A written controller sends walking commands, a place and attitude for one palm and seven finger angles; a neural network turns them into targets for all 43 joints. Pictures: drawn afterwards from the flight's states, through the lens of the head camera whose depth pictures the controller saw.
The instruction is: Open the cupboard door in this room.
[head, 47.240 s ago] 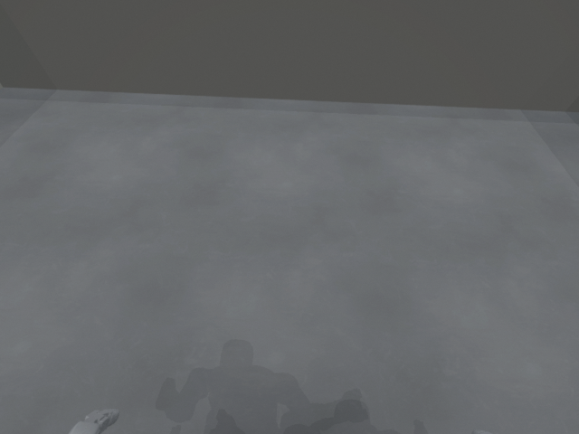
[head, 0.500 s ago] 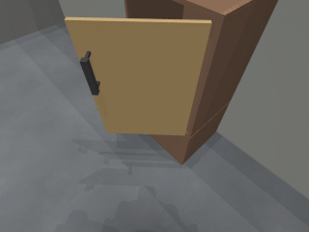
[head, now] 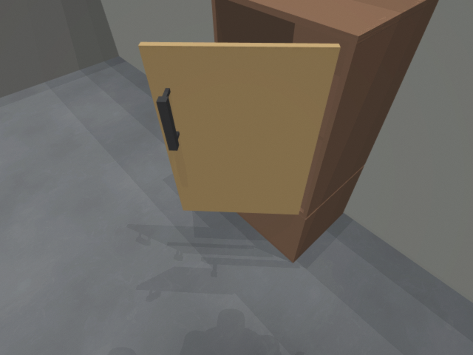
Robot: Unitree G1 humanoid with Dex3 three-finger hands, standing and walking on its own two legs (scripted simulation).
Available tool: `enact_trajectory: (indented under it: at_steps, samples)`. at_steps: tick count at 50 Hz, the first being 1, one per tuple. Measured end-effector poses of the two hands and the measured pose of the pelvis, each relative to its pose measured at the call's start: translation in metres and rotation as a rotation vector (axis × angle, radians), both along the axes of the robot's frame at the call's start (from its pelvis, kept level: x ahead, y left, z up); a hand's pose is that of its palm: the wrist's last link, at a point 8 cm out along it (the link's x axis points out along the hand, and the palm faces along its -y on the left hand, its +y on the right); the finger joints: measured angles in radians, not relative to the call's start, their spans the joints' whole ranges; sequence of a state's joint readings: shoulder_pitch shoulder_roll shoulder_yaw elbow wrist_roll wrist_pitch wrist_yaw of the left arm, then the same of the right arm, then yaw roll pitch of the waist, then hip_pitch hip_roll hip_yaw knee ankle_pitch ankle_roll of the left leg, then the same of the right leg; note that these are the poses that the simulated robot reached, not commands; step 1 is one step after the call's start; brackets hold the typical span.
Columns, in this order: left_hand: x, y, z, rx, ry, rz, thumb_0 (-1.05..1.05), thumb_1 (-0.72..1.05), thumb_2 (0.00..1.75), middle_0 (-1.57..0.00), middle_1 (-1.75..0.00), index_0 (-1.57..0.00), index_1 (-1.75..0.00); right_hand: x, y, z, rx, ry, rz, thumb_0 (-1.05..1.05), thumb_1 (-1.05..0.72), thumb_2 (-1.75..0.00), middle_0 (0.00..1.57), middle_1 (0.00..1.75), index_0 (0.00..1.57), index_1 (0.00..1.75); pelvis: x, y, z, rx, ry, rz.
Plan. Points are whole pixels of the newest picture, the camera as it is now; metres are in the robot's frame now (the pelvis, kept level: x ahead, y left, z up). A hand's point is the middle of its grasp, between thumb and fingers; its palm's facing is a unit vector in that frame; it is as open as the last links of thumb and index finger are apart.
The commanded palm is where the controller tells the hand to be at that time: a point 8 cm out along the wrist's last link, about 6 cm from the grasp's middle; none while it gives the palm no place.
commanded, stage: come to a stop and stand still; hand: left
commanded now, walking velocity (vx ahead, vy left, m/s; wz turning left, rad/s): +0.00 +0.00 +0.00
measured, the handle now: (170, 120) +0.61 +0.21 +0.05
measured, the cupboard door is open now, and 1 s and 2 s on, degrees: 44 44 44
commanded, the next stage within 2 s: look again from close up in 0.20 s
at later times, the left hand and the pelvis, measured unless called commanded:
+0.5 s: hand out of the picture +0.03 +0.15 -0.16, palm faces -0.02 -0.97 -0.23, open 7.3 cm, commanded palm none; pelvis +0.01 -0.03 +0.01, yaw -1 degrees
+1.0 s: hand out of the picture +0.05 +0.12 -0.16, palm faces +0.01 -0.97 -0.23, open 7.3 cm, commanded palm none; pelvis +0.03 -0.07 +0.01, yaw +0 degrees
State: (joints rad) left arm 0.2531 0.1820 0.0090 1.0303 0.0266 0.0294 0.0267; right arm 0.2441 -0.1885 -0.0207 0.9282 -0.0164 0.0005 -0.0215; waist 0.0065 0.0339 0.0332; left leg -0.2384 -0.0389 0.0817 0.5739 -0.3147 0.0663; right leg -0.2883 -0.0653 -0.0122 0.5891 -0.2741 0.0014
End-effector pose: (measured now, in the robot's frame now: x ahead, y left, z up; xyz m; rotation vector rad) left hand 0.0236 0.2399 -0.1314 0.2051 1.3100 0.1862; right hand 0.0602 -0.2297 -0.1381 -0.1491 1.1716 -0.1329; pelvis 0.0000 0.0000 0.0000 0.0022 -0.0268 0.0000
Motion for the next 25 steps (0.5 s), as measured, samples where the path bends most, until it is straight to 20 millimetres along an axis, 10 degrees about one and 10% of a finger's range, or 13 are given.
enact_trajectory:
  at_steps: [12, 25]
  samples:
    - [-0.025, 0.006, 0.014, 0.031, 0.074, -0.006, 0.01, 0.91, 0.90, -0.20, -0.30, -0.20, -0.30, -0.028, -0.004, -0.005, 0.026, 0.083, 0.011, 0.00, -0.92, -0.90, 0.20, 0.30, 0.21, 0.30, -0.001, -0.002, 0.007, 0.020, 0.020, -0.017]
    - [0.008, -0.037, 0.008, -0.025, 0.032, -0.034, 0.01, 0.91, 0.90, -0.20, -0.30, -0.20, -0.30, -0.043, -0.029, -0.003, 0.013, 0.159, -0.016, 0.01, -0.91, -0.90, 0.20, 0.30, 0.20, 0.30, 0.009, -0.026, 0.010, 0.022, 0.015, -0.014]
